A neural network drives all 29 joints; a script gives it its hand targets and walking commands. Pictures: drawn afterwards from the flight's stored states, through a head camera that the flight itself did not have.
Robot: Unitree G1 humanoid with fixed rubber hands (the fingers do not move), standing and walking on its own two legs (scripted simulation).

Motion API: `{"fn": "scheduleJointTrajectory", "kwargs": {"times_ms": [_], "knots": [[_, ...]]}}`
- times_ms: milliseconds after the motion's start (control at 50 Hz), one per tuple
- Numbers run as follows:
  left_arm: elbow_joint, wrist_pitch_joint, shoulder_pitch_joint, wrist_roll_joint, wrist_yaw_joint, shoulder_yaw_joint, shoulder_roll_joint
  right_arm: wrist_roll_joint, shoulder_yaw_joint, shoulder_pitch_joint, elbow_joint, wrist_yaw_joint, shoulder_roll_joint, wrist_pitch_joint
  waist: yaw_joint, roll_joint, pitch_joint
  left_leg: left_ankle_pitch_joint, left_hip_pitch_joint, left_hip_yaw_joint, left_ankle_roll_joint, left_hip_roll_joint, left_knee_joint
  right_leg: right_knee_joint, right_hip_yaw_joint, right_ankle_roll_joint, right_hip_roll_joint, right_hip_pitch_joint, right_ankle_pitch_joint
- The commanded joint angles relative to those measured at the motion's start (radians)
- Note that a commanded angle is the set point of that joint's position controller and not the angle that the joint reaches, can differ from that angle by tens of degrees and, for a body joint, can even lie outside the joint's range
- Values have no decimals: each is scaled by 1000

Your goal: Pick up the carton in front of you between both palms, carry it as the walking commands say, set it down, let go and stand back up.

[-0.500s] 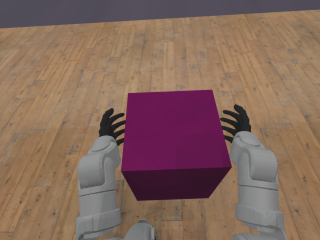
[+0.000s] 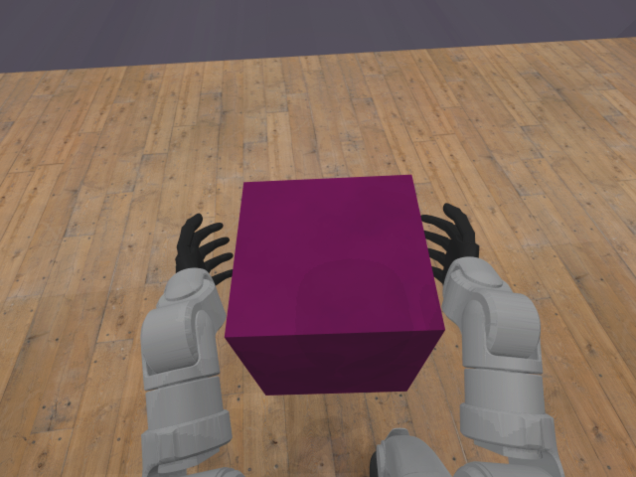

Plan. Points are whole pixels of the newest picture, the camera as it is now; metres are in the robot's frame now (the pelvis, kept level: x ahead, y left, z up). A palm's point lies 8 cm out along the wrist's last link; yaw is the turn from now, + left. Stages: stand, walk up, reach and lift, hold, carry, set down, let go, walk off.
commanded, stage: carry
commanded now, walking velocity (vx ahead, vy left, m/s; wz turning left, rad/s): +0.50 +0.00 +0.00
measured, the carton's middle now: (331, 295) +0.35 -0.01 +0.01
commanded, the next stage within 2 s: none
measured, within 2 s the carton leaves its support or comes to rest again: neither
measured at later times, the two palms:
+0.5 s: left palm (233, 131) +0.60 +0.12 +0.10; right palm (415, 122) +0.62 -0.18 +0.09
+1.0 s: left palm (234, 77) +0.77 +0.13 +0.10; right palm (392, 72) +0.77 -0.17 +0.10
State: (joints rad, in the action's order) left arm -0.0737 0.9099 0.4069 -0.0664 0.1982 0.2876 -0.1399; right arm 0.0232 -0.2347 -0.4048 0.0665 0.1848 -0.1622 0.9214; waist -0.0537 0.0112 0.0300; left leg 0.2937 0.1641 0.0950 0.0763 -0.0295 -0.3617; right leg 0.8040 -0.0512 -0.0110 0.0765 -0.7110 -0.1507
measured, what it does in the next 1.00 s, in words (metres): walks ahead: right foot, then left foot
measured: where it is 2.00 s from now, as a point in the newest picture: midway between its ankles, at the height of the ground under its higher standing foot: (325, 365)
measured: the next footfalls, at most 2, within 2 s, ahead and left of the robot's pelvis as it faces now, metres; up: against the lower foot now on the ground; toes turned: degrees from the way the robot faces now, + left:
right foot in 0.14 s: +0.29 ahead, -0.11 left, +0.00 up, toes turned -6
left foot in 0.62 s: +0.59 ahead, +0.08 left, +0.00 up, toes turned -8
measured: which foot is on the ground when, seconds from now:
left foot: down 0.00-0.18, up 0.20-0.60, down 0.62-1.00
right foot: up 0.00-0.12, down 0.14-0.64, up 0.66-0.84, down 0.86-1.00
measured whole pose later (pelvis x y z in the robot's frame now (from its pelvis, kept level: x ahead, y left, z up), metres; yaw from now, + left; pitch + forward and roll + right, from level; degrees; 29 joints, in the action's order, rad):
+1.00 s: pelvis +0.55 -0.02 +0.00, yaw +0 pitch +3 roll +1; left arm -0.49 1.17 -0.06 -0.03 0.15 0.04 -0.13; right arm 0.03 -0.04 0.06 0.48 0.15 -0.13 1.17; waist -0.01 0.01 0.20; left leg 0.24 0.26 0.21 0.04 0.03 -0.45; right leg 0.48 -0.13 0.02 0.08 -0.23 -0.30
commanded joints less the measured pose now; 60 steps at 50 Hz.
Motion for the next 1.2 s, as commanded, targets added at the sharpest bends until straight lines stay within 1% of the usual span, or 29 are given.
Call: {"fn": "scheduleJointTrajectory", "kwargs": {"times_ms": [0, 80, 100, 120, 140, 160, 180, 200, 220, 240, 280, 380, 480, 560, 580, 600, 620, 640, 660, 700, 720, 760, 840, 880, 900, 940, 980, 1060, 1180], "knots": [[-45, 12, 518, 161, 2, -627, -702, -145, 593, -499, 74, 0, -658, -7, -14, -141, 314, -667, -303, -107, 83, 194, 33, -166, -94, -11, -53, 35, 119], [-23, 46, 507, 164, -2, -613, -667, -108, 563, -475, 59, 15, -620, 21, 5, -191, 321, -904, -326, -46, 21, 194, -95, -346, -147, -48, -104, 248, 164], [-9, 50, 488, 158, -2, -602, -665, -110, 565, -482, 60, 15, -622, 29, 40, -175, 368, -911, -278, 3, -14, 178, -228, -406, -173, -51, -125, 421, 177], [-2, 54, 471, 148, -3, -587, -664, -112, 571, -493, 63, 16, -624, 36, 71, -117, 431, -725, -147, 29, -39, 158, -393, -391, -120, -55, -70, 631, 150], [6, 60, 442, 134, -1, -562, -649, -119, 580, -515, 72, 17, -631, 45, 92, 34, 499, -392, 43, 38, -58, 124, -599, -331, 166, -68, 143, 823, 197], [13, 61, 471, 137, 8, -562, -636, -129, 581, -489, 62, 13, -664, 50, 87, 323, 546, 167, 412, -27, -89, -39, -870, -432, 593, -247, 338, 1065, 161], [11, 64, 427, 148, 3, -576, -678, -141, 594, -514, 84, 12, -671, 51, 92, 244, 518, 199, 523, -114, -64, 7, -979, -463, 594, -255, 331, 1048, 129], [-18, 62, 427, 159, -6, -594, -713, -152, 598, -522, 92, 7, -712, 51, 98, 179, 485, 158, 552, -126, -48, 38, -967, -464, 503, -235, 288, 997, 184], [-59, 60, 446, 172, -18, -620, -751, -156, 605, -520, 101, 0, -746, 47, 88, 58, 449, 101, 544, -122, -49, 70, -909, -475, 409, -206, 270, 928, 235], [-100, 57, 460, 186, -30, -647, -784, -147, 605, -491, 107, -8, -771, 44, 83, 25, 425, 65, 527, -123, -54, 102, -834, -494, 349, -183, 257, 873, 265], [-170, 50, 431, 204, -51, -695, -820, -135, 631, -410, 133, -22, -804, 41, 71, 57, 427, 28, 476, -99, -76, 116, -724, -534, 261, -152, 232, 835, 265], [-310, 75, 188, 233, -67, -729, -813, -136, 675, -182, 278, -22, -816, 58, 72, 102, 372, -72, 515, -14, -116, 106, -479, -580, 116, -145, 181, 869, 363], [-429, 130, -35, 226, -67, -723, -727, -161, 712, 2, 429, -17, -750, 117, 76, 148, 286, -239, 436, 87, -117, 28, -234, -506, -54, -67, 111, 880, 828], [-508, 182, -157, 216, -68, -725, -674, -181, 736, 101, 528, -30, -692, 177, 76, 161, 257, -410, 181, 169, -100, -16, -20, -339, -135, -29, 81, 806, 809], [-532, 196, -163, 221, -72, -736, -663, -177, 735, 127, 548, -37, -682, 191, 61, 136, 263, -528, 36, 170, -94, 3, 76, -254, -153, 0, 77, 728, 756], [-547, 208, -133, 225, -75, -745, -641, -168, 724, 128, 552, -43, -658, 204, 52, 98, 293, -736, -140, 81, -81, 107, 61, -165, -142, 37, 67, 616, 554], [-573, 223, -95, 235, -78, -763, -629, -160, 713, 127, 550, -45, -644, 211, 40, -79, 404, -1303, -431, -150, 24, 344, -129, 43, -107, 70, 19, 397, 71], [-577, 236, -121, 250, -81, -782, -627, -167, 707, 148, 532, -45, -635, 217, 29, -198, 474, -1399, -547, -292, 163, 447, -115, 179, -41, 78, -70, 246, -411], [-587, 240, -139, 253, -86, -798, -637, -181, 706, 171, 533, -50, -644, 218, 34, -163, 453, -1227, -439, -273, 177, 446, -47, 215, 30, 63, -49, 248, -454], [-583, 238, -112, 252, -97, -817, -688, -191, 721, 148, 543, -69, -693, 210, 48, -110, 388, -838, -239, -179, 100, 378, 39, -2, 74, 30, 14, 325, -427], [-569, 235, -108, 249, -100, -816, -711, -194, 732, 128, 544, -77, -711, 209, 54, -129, 353, -666, -157, -137, 61, 339, 77, -146, 44, 29, 13, 374, -406], [-542, 227, -124, 227, -102, -810, -731, -197, 742, 130, 535, -92, -720, 206, 49, -149, 361, -395, -90, -108, 41, 312, 107, -225, -21, 30, -22, 458, -327], [-524, 226, -158, 192, -94, -792, -703, -196, 752, 125, 532, -98, -687, 207, 52, -87, 283, 7, 101, -40, -17, 251, 116, -391, -65, 42, 27, 562, -21], [-527, 235, -138, 186, -84, -774, -661, -193, 749, 101, 523, -90, -657, 217, 52, -59, 183, -18, 126, -32, -50, 225, 90, -420, -4, 39, 100, 492, -45], [-523, 241, -128, 190, -78, -769, -646, -191, 745, 104, 524, -85, -635, 224, 50, -14, 156, -175, 97, -25, -57, 207, 50, -408, 10, 35, 117, 462, 16], [-494, 252, -144, 192, -65, -750, -604, -179, 723, 113, 510, -67, -583, 237, 52, -3, 192, -410, 21, -22, -59, 209, -43, -385, 6, 26, 110, 444, 130], [-470, 259, -167, 190, -53, -733, -570, -163, 701, 146, 488, -47, -553, 248, 52, 10, 247, -513, -5, -17, -60, 210, -112, -354, 5, 19, 107, 480, 285], [-463, 260, -153, 203, -49, -731, -577, -145, 682, 152, 477, -30, -561, 249, 53, 19, 271, -508, 6, -4, -65, 199, -158, -324, 2, 14, 108, 507, 413], [-504, 238, -103, 231, -67, -766, -651, -165, 711, 107, 513, -43, -632, 225, 53, 9, 293, -496, 5, -7, -61, 197, -180, -299, -4, 4, 98, 519, 403]]}}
